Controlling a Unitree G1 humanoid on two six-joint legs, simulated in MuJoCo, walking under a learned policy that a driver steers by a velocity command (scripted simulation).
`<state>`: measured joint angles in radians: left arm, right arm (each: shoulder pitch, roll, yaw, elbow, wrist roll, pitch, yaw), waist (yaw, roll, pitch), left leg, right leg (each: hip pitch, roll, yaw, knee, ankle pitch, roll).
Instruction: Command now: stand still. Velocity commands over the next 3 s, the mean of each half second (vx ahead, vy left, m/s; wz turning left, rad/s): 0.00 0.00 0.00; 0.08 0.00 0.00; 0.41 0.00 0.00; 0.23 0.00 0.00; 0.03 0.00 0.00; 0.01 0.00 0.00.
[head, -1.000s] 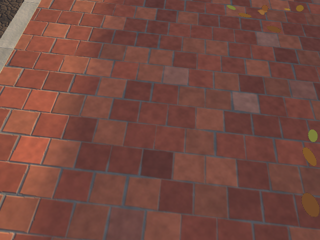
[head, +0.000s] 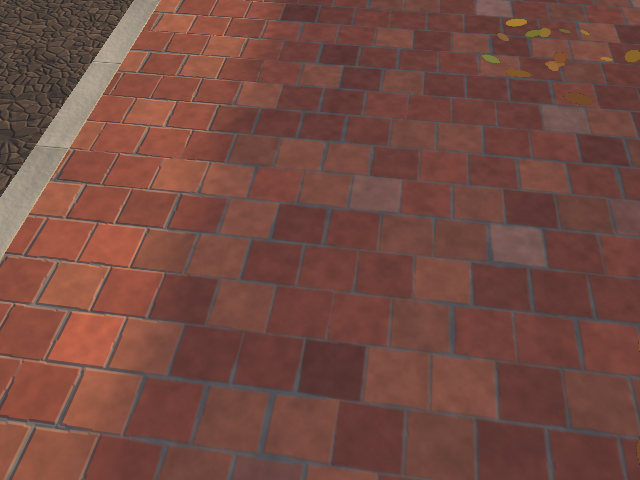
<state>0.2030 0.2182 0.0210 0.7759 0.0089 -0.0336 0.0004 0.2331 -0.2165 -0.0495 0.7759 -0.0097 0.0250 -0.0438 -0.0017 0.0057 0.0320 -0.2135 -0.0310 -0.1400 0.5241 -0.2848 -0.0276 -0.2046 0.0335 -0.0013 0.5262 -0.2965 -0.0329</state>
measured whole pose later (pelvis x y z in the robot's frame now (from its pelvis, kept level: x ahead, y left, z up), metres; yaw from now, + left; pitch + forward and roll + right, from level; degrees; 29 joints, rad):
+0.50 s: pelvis +0.00 -0.01 +0.00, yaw +0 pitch -2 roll +0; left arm 0.21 0.23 0.02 0.95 0.00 -0.03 0.01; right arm 0.26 -0.22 -0.05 0.96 0.00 0.01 -0.06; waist 0.01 0.01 0.04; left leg -0.18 0.00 -0.15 0.46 -0.25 -0.05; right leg -0.17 0.06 -0.01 0.46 -0.26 -0.06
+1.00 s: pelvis +0.03 +0.00 +0.01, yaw +0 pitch +0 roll +0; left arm 0.33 0.26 0.04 1.02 -0.02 -0.04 0.03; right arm 0.26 -0.23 -0.04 1.05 0.02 -0.06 -0.03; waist 0.03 -0.02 -0.01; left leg -0.36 0.02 0.01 0.82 -0.43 0.02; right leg -0.11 0.04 0.01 0.36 -0.26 -0.06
